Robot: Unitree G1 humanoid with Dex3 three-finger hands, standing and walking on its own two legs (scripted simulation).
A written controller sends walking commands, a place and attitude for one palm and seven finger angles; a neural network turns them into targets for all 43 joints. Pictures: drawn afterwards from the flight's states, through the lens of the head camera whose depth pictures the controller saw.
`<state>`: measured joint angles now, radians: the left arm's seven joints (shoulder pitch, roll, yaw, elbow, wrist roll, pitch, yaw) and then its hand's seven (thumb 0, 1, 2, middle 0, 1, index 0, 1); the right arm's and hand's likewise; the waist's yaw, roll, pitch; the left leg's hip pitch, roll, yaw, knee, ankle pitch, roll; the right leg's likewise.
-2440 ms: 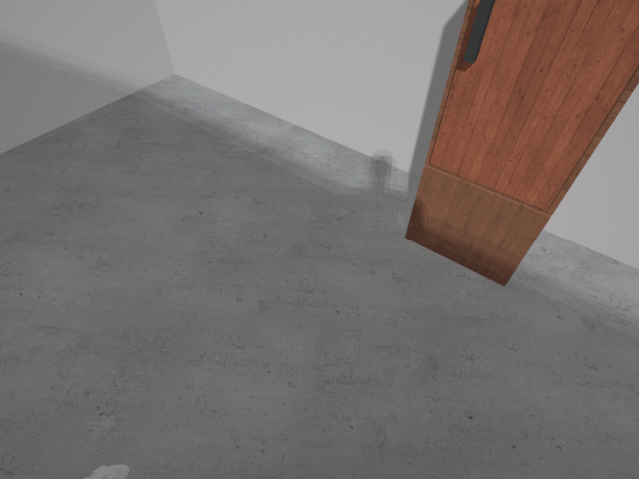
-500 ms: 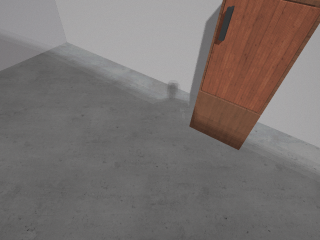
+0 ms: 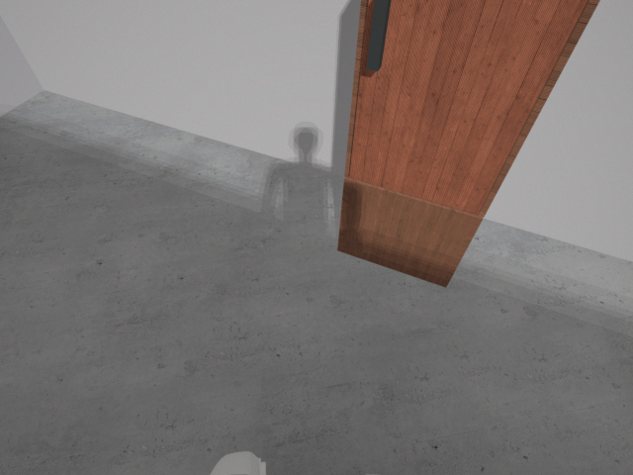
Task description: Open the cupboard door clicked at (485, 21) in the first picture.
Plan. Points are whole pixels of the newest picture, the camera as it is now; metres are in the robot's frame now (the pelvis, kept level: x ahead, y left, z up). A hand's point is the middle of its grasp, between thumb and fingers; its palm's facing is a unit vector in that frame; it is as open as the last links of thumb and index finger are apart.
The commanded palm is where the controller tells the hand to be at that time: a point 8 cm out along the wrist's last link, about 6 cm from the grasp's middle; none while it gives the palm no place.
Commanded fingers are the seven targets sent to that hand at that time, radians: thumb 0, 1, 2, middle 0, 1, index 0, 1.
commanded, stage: turn to face it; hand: left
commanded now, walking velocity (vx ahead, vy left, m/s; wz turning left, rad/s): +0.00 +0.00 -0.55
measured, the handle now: (381, 27) +0.93 -0.12 +0.12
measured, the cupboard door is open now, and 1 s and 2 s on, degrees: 0 0 0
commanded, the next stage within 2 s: take the last steps up to it in 0.52 s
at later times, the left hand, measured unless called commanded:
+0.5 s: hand (149, 469) +0.16 +0.24 -0.16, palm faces -0.13 -0.97 -0.20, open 7.3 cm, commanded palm none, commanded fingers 0.00 0.90 0.90 -0.20 -0.30 -0.20 -0.30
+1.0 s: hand (198, 448) +0.18 +0.18 -0.16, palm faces -0.27 -0.95 -0.18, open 7.3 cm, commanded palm none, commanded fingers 0.00 0.90 0.90 -0.20 -0.30 -0.20 -0.30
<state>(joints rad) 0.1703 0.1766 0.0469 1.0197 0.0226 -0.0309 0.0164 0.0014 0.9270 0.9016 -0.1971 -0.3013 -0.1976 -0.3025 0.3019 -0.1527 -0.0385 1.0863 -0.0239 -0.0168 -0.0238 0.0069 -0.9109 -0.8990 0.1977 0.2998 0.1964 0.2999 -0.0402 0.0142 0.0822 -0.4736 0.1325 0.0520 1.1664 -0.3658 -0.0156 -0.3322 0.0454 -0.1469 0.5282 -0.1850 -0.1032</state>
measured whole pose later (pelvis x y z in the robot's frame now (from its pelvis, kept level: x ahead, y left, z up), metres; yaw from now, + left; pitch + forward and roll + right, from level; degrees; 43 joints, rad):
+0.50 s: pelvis +0.08 +0.05 +0.02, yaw -13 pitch +0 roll -2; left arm 0.24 0.23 0.10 0.98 0.03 0.06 -0.01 0.00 0.92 0.90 -0.20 -0.30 -0.20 -0.30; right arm 0.18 -0.15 -0.03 0.95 -0.03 -0.01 -0.04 0.00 -0.92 -0.90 0.20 0.30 0.20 0.30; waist 0.03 -0.02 0.06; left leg -0.23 0.08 0.18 0.47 -0.23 0.03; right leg -0.46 -0.03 -0.02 1.06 -0.43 0.05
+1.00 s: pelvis +0.12 +0.01 +0.01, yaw -19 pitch +0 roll -1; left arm 0.31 0.17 0.04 1.07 0.03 -0.02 0.00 0.00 0.93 0.90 -0.20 -0.30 -0.20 -0.30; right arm 0.29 -0.18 -0.05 1.04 -0.03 0.01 0.02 0.01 -0.91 -0.90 0.20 0.30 0.19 0.30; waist 0.00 0.01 0.00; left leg -0.39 0.11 0.11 0.73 -0.35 -0.04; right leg -0.13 0.00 -0.06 0.43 -0.30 -0.01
